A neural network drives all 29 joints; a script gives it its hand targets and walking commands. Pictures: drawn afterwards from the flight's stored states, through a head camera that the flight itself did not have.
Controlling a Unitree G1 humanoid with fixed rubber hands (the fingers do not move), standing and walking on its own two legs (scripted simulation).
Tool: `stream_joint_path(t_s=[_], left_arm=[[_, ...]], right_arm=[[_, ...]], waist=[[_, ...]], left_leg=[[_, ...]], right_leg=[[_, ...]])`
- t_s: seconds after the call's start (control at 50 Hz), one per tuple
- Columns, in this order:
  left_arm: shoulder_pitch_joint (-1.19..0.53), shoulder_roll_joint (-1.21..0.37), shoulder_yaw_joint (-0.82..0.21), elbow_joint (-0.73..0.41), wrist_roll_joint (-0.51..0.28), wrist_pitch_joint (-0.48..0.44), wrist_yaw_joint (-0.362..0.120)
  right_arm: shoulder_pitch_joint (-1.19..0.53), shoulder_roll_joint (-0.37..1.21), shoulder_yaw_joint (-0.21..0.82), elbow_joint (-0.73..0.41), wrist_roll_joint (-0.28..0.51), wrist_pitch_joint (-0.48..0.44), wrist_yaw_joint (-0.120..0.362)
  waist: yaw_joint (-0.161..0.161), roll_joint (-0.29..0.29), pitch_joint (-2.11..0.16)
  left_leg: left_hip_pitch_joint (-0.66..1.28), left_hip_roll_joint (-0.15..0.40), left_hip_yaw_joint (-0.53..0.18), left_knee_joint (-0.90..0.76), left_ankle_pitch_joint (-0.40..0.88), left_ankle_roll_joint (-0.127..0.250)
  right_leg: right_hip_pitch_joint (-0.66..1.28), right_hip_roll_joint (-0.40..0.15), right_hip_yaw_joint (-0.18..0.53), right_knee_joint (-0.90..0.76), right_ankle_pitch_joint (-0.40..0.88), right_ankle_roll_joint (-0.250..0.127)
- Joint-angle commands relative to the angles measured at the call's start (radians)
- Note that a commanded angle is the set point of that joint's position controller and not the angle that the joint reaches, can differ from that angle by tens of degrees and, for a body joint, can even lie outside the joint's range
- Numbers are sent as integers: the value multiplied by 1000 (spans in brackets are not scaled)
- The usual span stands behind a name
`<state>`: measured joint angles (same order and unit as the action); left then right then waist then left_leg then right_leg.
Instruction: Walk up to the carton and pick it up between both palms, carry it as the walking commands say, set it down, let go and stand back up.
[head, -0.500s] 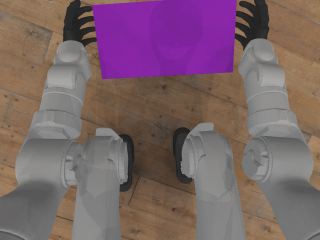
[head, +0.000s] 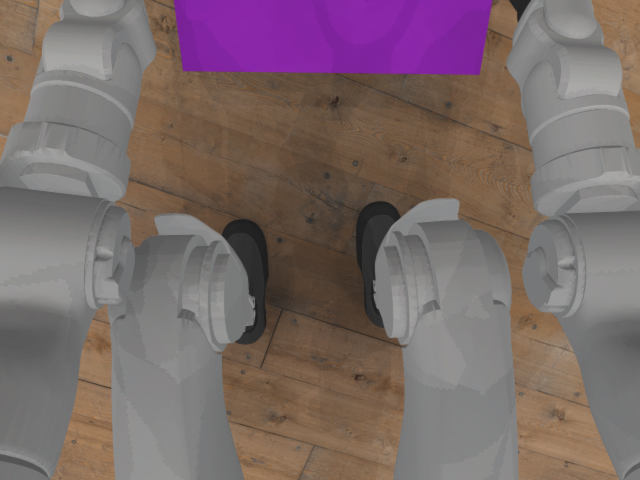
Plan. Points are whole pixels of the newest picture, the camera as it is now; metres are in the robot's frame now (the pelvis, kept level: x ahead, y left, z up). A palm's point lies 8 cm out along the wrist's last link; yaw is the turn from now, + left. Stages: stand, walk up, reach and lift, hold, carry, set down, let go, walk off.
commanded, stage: set down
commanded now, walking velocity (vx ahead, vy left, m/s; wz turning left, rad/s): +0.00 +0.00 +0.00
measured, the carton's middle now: out of the picture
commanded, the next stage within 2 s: none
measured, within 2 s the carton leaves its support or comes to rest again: rests again in 0.80 s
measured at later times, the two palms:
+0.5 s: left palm out of the picture +0.55 +0.14 -0.20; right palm out of the picture +0.51 -0.24 -0.19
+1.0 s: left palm out of the picture +0.55 +0.14 -0.20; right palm out of the picture +0.51 -0.24 -0.20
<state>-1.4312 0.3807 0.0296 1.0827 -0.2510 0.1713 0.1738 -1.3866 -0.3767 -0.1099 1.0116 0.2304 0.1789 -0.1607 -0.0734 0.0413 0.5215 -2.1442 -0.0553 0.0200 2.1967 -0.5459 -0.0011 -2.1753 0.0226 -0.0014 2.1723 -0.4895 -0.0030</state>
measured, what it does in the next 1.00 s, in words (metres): stands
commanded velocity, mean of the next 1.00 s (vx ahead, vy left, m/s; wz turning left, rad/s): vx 0.00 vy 0.00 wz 0.00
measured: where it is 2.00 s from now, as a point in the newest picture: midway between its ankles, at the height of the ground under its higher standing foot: (314, 293)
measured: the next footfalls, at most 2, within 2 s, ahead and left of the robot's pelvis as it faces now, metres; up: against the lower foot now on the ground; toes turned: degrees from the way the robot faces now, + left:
none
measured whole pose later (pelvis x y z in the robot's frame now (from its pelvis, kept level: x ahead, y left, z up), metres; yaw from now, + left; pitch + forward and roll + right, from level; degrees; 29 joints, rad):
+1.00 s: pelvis +0.02 +0.00 -0.02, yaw +0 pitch +32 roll +0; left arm -1.46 0.35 0.02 1.22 -0.22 0.09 0.11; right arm -1.43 -0.41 -0.05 1.30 0.33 0.05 -0.13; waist -0.05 0.01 0.44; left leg -2.23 -0.06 0.00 2.26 -0.59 -0.02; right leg -2.26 0.01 -0.03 2.23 -0.53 -0.02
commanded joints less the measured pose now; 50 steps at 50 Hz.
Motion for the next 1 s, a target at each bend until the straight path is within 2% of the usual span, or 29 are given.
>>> stream_joint_path(t_s=[0.0,0.02,0.04,0.08,0.1,0.12,0.16,0.18,0.22,0.3,0.32,0.36,0.38,0.42,0.44,0.46,0.48,0.5,0.62,0.64,0.68,0.7,0.72,0.78,0.8,0.84,0.88,0.94,0.98], left_arm=[[-637,-778,-203,-273,-65,-88,-281],[-669,-753,-189,-278,-65,-89,-290],[-649,-807,-203,-227,-58,-75,-301],[-695,-799,-242,-262,-78,-79,-305],[-768,-783,-267,-346,-106,-92,-300],[-758,-780,-264,-346,-95,-98,-296],[-816,-771,-300,-416,-110,-103,-279],[-750,-778,-284,-376,-107,-99,-273],[-714,-774,-283,-366,-107,-94,-271],[-681,-786,-284,-276,-93,-96,-272],[-685,-777,-282,-288,-98,-96,-272],[-681,-814,-286,-269,-96,-96,-280],[-666,-787,-274,-260,-86,-101,-277],[-691,-789,-269,-280,-92,-101,-274],[-651,-788,-261,-216,-65,-92,-269],[-667,-786,-247,-228,-72,-97,-271],[-625,-785,-242,-207,-55,-97,-271],[-619,-796,-246,-189,-58,-95,-277],[-597,-784,-231,-148,-36,-92,-280],[-610,-807,-212,-165,-39,-101,-279],[-614,-751,-197,-144,-22,-104,-280],[-591,-777,-195,-119,-26,-105,-285],[-604,-755,-195,-148,-20,-110,-283],[-542,-789,-187,-101,-4,-108,-293],[-581,-780,-195,-161,-13,-116,-291],[-533,-758,-185,-111,7,-115,-295],[-531,-768,-190,-88,2,-113,-298],[-491,-764,-164,-82,26,-118,-298],[-514,-744,-174,-81,15,-119,-296]], right_arm=[[-691,790,305,-222,93,-74,288],[-681,798,285,-187,88,-70,291],[-697,760,283,-201,63,-72,291],[-706,761,272,-207,88,-85,282],[-725,761,272,-252,107,-98,273],[-741,792,285,-256,125,-99,276],[-709,773,257,-214,140,-104,267],[-741,751,278,-226,159,-111,264],[-752,731,301,-255,162,-119,258],[-686,734,265,-135,138,-117,266],[-706,733,269,-162,147,-119,271],[-722,704,254,-189,120,-130,271],[-728,720,267,-188,130,-131,276],[-720,711,264,-173,139,-130,278],[-718,718,263,-123,151,-126,290],[-714,698,254,-130,136,-128,287],[-736,730,261,-154,157,-136,296],[-728,683,241,-147,134,-140,292],[-711,681,236,-102,134,-140,300],[-755,673,238,-156,133,-150,296],[-722,675,230,-105,129,-146,298],[-713,677,228,-98,122,-147,295],[-693,701,226,-82,138,-149,290],[-649,704,210,-60,112,-149,296],[-627,689,206,-49,114,-153,291],[-615,710,209,-31,119,-152,294],[-638,701,214,-48,111,-153,294],[-625,704,216,-38,115,-159,292],[-626,691,219,-47,113,-163,290]], waist=[[8,-84,-1620],[6,-70,-1560],[-40,-62,-1537],[-40,-30,-1596],[-67,-17,-1676],[-32,16,-1682],[-56,77,-1724],[-22,86,-1707],[-16,40,-1725],[-62,10,-1581],[-42,0,-1585],[-89,7,-1555],[-56,6,-1558],[-54,12,-1576],[-19,36,-1536],[-40,3,-1514],[5,16,-1499],[-48,20,-1487],[-22,11,-1363],[-33,17,-1382],[-4,6,-1330],[-31,13,-1320],[-4,23,-1323],[-17,10,-1286],[-34,14,-1304],[1,5,-1263],[-8,-6,-1257],[20,-27,-1233],[7,-33,-1257]], left_leg=[[446,-36,17,-137,224,29],[389,-35,33,-135,174,32],[380,-32,24,-126,169,33],[408,-26,29,-126,172,25],[440,-25,26,-111,210,25],[451,-29,42,-111,232,28],[511,-28,38,-108,266,9],[511,-26,41,-105,277,10],[498,-33,36,-105,279,9],[468,-29,11,-110,239,10],[483,-27,4,-109,266,13],[447,-35,1,-113,261,11],[476,-36,4,-114,281,16],[518,-32,-8,-105,304,10],[532,-22,-11,-116,300,7],[506,-25,-11,-110,278,9],[503,-25,-13,-113,299,17],[502,-26,-21,-121,277,12],[439,-21,-38,-126,253,22],[437,-32,-22,-106,278,26],[392,-26,-26,-110,268,26],[366,-24,-20,-103,262,25],[351,-24,-11,-98,272,21],[334,-23,-20,-101,281,24],[332,-26,-18,-95,283,15],[315,-23,-16,-102,277,22],[309,-21,-31,-97,310,25],[266,-26,-22,-97,259,33],[282,-23,-23,-87,277,31]], right_leg=[[671,37,-27,-120,279,14],[668,40,-18,-134,236,14],[632,35,-23,-131,228,7],[679,36,-17,-136,257,-4],[692,37,-26,-115,301,-7],[696,43,-23,-118,309,0],[671,46,-25,-107,345,-13],[686,45,-10,-109,344,-15],[714,38,-18,-108,356,-6],[589,40,-33,-103,296,-7],[593,37,-26,-99,310,-7],[572,36,-46,-98,311,-14],[589,35,-32,-100,328,-5],[560,34,-31,-90,329,-12],[523,28,-33,-86,316,-9],[510,32,-35,-93,286,-12],[492,35,-26,-88,307,-7],[494,31,-42,-91,297,-10],[445,25,-26,-84,281,-11],[431,31,-28,-79,282,-7],[436,23,-13,-87,291,-2],[457,26,-5,-97,305,-7],[458,30,4,-94,313,-8],[438,33,-1,-85,322,-6],[466,34,5,-89,333,-13],[432,36,7,-94,330,-6],[422,37,7,-74,358,-3],[424,37,15,-82,317,1],[450,38,16,-79,343,-1]])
